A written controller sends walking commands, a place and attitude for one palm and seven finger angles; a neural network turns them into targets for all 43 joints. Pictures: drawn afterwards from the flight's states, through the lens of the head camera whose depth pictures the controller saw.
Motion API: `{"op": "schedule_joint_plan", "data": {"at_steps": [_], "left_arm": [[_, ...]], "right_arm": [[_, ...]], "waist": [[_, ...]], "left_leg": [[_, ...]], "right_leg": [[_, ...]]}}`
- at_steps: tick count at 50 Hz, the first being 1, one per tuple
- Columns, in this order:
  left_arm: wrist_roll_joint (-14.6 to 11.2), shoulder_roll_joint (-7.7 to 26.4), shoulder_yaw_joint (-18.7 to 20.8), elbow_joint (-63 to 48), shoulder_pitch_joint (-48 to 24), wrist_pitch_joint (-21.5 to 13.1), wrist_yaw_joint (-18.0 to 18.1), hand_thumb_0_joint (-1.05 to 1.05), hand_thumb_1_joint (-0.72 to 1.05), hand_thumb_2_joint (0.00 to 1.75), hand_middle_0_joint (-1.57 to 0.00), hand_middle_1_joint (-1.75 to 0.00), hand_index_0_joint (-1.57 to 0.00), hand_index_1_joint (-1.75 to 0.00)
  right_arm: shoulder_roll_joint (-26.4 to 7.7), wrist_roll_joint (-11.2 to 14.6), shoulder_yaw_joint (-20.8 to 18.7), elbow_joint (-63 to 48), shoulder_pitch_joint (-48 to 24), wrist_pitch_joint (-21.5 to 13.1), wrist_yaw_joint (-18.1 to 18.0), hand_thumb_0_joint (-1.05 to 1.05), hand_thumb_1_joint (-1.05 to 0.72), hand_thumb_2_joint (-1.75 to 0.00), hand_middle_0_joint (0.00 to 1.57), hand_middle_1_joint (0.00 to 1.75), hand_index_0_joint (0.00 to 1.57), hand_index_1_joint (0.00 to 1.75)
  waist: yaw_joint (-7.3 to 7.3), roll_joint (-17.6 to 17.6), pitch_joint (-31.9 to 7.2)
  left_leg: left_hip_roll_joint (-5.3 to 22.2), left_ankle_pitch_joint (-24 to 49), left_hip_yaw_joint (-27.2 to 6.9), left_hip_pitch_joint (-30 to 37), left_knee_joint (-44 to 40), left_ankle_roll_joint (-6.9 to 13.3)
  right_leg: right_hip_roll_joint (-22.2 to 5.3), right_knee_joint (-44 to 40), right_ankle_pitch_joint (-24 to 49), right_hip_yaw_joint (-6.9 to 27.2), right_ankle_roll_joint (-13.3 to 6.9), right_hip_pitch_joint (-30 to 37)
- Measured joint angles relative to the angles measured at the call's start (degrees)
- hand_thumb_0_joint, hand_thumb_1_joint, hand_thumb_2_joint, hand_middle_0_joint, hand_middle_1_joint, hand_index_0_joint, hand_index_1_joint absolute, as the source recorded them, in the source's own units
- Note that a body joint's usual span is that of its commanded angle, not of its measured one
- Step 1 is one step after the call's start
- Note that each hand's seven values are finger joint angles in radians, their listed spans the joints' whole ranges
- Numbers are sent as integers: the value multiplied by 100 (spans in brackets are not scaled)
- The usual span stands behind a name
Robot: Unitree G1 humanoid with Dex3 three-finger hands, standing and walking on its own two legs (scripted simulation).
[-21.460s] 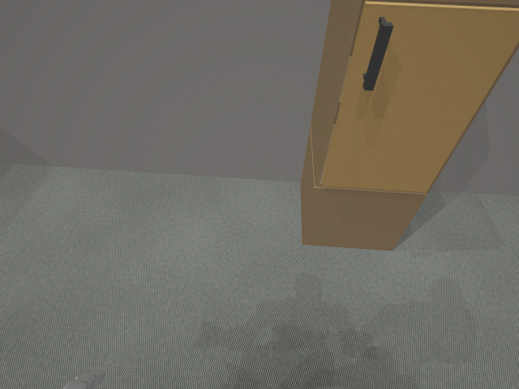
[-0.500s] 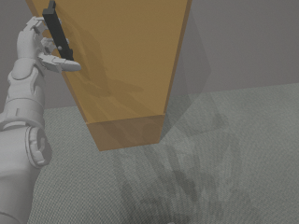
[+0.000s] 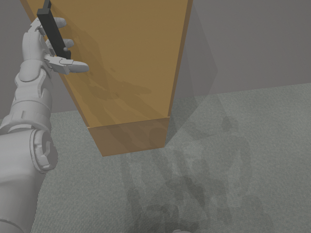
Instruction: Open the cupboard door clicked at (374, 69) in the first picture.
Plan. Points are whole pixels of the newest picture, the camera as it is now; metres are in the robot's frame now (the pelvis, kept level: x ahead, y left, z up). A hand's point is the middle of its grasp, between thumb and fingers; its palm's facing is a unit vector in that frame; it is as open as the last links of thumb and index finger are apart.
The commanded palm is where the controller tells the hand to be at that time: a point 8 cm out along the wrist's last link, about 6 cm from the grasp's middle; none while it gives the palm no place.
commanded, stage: slide the fingers in behind the handle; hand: left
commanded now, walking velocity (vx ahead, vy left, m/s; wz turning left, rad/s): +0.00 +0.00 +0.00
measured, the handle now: (58, 37) +0.57 +0.19 +0.17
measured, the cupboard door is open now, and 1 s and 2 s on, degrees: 0 0 26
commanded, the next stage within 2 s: close the thumb around the handle in 0.22 s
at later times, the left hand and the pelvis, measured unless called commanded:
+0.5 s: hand (62, 50) +0.52 +0.18 +0.17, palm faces +0.09 -1.00 +0.01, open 13.1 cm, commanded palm +0.50 +0.22 +0.16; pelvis +0.00 +0.00 +0.00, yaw +0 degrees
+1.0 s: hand (66, 50) +0.52 +0.17 +0.17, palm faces +0.07 -1.00 +0.01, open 5.7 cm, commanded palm +0.50 +0.21 +0.16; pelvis +0.00 +0.01 +0.00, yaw +0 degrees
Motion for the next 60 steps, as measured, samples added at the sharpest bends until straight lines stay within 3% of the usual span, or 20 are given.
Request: {"op": "schedule_joint_plan", "data": {"at_steps": [4, 10, 22, 30, 37, 45, 48, 60], "left_arm": [[-17, -60, -47, -47, 26, -128, 18, -1, -50, 30, -30, -120, -30, -120], [-23, -96, -10, -19, 47, 2, 49, -1, -50, 30, -30, -120, -30, -120], [-5, -28, 16, 1, 107, -53, 19, -1, -45, 32, -30, -121, -30, -120], [-81, -97, -54, -137, 187, -92, -45, -1, -15, 44, -32, -124, -32, -123], [-55, -79, -40, 28, 104, 34, -12, 0, 21, 60, -35, -128, -35, -127], [-73, -170, -131, -54, 52, -142, 17, 1, 63, 78, -38, -133, -38, -132], [-47, -223, -163, -1, -8, -78, 40, 0, 71, 82, -38, -134, -39, -133], [57, -115, -58, 129, -106, -70, 183, 0, 71, 84, -37, -135, -37, -135]], "right_arm": [[-14, -5, -21, 30, 27, -1, 18, 1, -90, -90, 20, 30, 20, 30], [-6, 8, -19, 34, 50, 48, 19, 1, -90, -90, 20, 30, 20, 30], [32, 9, 4, 29, 24, 30, 12, 1, -90, -90, 20, 30, 20, 30], [16, 12, -21, 66, 33, 28, 14, 1, -90, -90, 20, 30, 20, 30], [18, 11, 2, 48, -33, 16, 1, 1, -90, -90, 20, 30, 20, 30], [31, -10, -3, 103, -25, -22, 28, 1, -90, -90, 20, 30, 20, 30], [41, -12, 1, 116, -8, -12, 28, 1, -90, -90, 20, 30, 20, 30], [49, -41, 21, 85, 41, -42, 38, 1, -90, -90, 20, 30, 20, 30]], "waist": [[18, 3, -13], [24, 15, -35], [27, -1, -22], [81, 1, -55], [49, -12, -43], [65, -4, -30], [57, 0, -44], [2, 9, -32]], "left_leg": [[-2, -14, 19, 12, 8, 4], [-6, -15, 36, 61, -21, 12], [-9, -17, 37, 73, -19, 24], [-24, -36, 31, 99, -3, 42], [-41, -31, 23, 86, 12, 60], [-58, -41, 18, 10, 73, 69], [-63, -37, 13, 0, 74, 71], [-43, 14, 20, -84, 81, 45]], "right_leg": [[-3, 23, -15, 19, 4, -1], [-6, 0, -14, 38, 12, 40], [-8, -23, -1, 42, 26, 64], [-21, -35, -9, 38, 45, 107], [-37, -27, -5, 29, 62, 103], [-55, 38, -20, 25, 74, 29], [-60, 44, -21, 20, 75, 20], [-41, 95, 10, 28, 46, -92]]}}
